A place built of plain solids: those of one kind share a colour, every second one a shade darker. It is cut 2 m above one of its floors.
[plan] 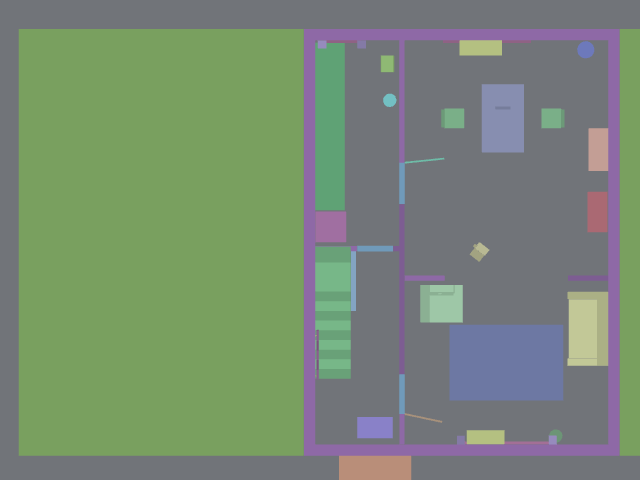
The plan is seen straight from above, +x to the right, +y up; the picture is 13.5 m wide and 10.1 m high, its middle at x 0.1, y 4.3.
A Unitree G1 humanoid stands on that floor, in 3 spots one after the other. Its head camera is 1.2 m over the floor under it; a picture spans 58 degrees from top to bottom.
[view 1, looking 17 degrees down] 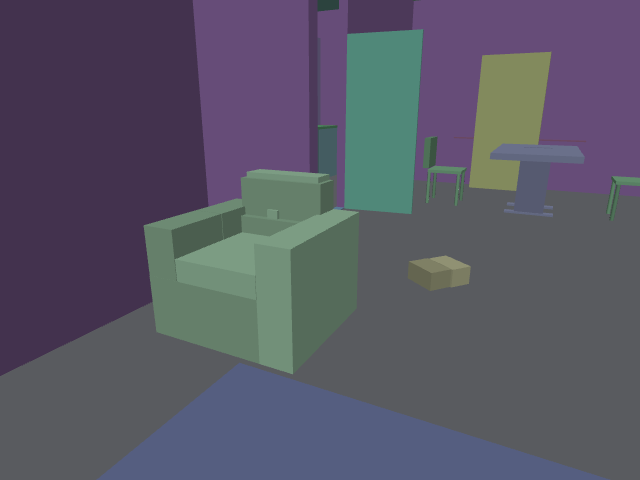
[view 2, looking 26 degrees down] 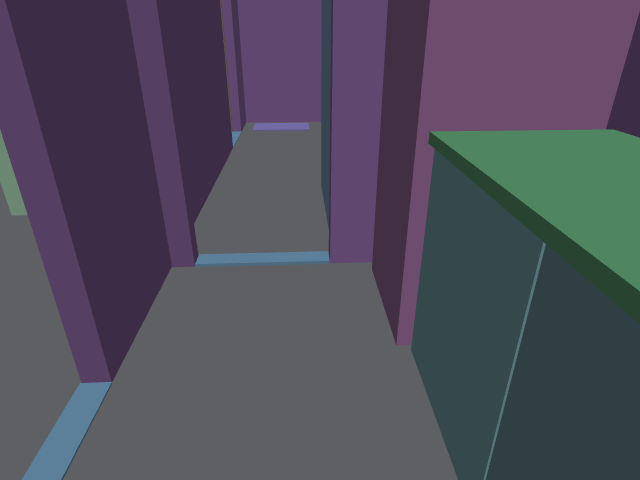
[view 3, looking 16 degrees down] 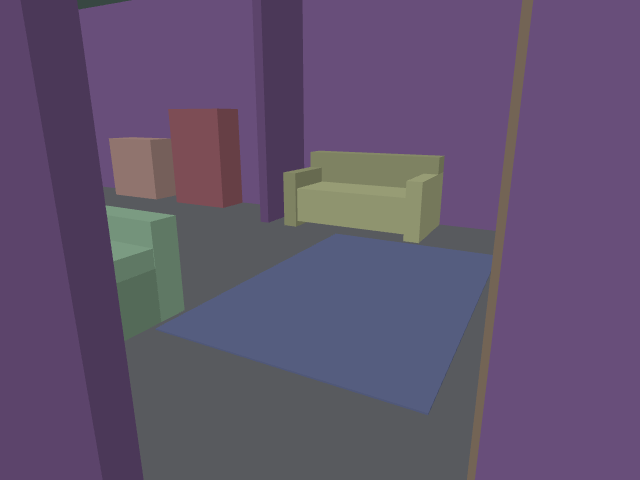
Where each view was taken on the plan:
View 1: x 4.02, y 1.04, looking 117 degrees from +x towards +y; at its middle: slotfit_front_seat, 2.12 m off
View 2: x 1.05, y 6.33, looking -93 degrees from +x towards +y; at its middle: ground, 2.74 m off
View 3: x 1.26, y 0.60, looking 28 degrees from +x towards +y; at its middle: ground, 4.35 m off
